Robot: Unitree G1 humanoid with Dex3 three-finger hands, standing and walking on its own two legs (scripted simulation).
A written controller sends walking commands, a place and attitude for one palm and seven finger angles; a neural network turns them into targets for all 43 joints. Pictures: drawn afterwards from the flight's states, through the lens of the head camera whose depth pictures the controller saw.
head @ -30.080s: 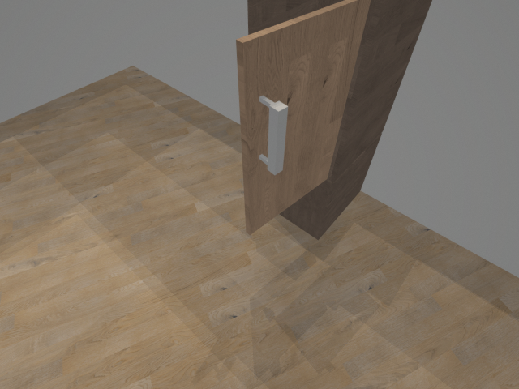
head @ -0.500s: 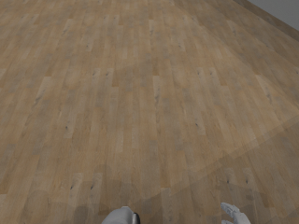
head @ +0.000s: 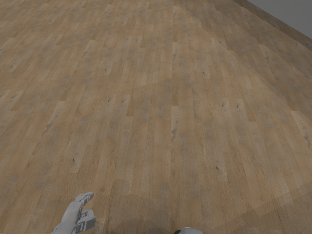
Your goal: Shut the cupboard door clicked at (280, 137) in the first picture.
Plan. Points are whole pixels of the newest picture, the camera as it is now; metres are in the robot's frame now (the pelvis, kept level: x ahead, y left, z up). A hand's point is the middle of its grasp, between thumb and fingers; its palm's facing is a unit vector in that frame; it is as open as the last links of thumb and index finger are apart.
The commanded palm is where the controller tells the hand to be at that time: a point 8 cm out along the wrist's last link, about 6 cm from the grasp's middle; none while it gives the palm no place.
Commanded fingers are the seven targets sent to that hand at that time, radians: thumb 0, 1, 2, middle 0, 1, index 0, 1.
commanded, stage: walk to a spot facing it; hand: left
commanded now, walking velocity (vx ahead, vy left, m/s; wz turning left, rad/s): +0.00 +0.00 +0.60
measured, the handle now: out of the picture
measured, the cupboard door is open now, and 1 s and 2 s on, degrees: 54 54 54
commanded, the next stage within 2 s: turn to face it in 0.12 s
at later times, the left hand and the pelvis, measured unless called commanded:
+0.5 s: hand out of the picture +0.02 +0.17 -0.18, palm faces +0.27 -0.94 -0.19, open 7.3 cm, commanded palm none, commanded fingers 0.00 0.90 0.90 -0.20 -0.30 -0.20 -0.30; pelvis +0.09 +0.01 +0.00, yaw +8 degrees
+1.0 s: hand (95, 226) +0.17 +0.18 -0.14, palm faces -0.09 -0.95 -0.31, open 7.4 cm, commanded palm none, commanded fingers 0.00 0.90 0.90 -0.20 -0.30 -0.20 -0.30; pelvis +0.08 -0.03 +0.01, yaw -9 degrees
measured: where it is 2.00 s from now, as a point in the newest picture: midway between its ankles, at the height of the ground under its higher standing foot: outside the picture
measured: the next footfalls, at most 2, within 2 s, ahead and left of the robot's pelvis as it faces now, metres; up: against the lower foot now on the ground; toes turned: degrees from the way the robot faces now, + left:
left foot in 0.42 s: +0.13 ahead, +0.12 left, +0.00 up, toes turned +15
right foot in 0.84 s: +0.12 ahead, -0.14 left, +0.00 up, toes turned -9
